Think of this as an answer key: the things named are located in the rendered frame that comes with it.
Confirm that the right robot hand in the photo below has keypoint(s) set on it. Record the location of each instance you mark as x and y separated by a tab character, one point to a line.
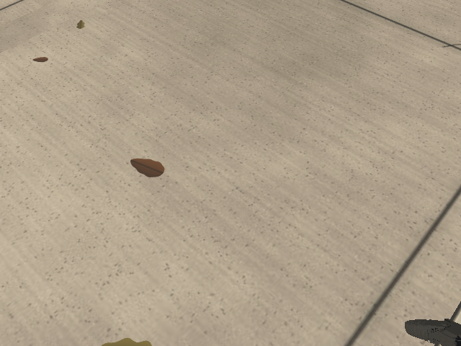
446	333

